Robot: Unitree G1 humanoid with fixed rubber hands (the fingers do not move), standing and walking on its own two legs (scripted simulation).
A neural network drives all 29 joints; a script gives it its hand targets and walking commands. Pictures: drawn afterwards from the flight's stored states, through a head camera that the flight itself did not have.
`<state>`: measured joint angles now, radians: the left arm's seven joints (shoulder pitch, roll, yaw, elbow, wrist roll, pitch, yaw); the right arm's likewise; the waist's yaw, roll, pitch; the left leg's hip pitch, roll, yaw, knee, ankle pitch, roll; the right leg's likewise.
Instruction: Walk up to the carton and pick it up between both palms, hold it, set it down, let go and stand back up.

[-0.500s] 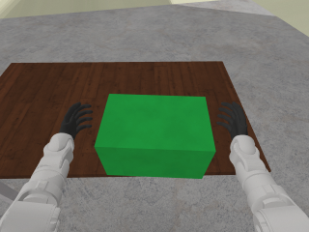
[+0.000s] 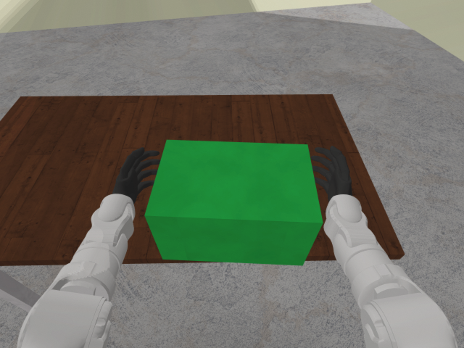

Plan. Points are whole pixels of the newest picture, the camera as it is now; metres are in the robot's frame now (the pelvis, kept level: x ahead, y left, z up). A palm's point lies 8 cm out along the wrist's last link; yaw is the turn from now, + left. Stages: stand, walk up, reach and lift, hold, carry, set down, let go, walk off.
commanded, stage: reach and lift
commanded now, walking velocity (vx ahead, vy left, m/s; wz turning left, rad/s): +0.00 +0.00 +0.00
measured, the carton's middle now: (234, 202) +0.41 +0.00 +0.01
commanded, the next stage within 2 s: none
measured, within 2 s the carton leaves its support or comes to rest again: leaves its support in 1.38 s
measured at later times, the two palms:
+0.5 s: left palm (129, 192) +0.40 +0.19 +0.06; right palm (337, 191) +0.39 -0.19 +0.06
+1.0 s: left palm (130, 193) +0.40 +0.19 +0.06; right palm (337, 191) +0.39 -0.19 +0.06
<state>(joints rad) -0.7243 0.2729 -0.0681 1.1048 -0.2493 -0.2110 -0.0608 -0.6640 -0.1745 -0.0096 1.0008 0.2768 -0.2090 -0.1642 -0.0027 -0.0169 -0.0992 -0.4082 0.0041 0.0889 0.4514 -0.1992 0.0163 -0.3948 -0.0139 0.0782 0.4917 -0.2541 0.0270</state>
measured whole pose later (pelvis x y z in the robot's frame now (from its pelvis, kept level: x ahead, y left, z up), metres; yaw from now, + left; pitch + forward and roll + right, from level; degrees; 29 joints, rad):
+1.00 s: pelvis +0.00 +0.00 +0.00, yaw +0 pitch +10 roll +1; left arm -0.74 0.21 0.05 1.21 -0.15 -0.34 -0.03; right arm -0.68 -0.15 -0.05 1.07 0.15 -0.29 -0.18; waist 0.00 -0.02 -0.11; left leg -0.42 0.00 0.09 0.45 -0.20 0.02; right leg -0.41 -0.01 0.08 0.49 -0.25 0.03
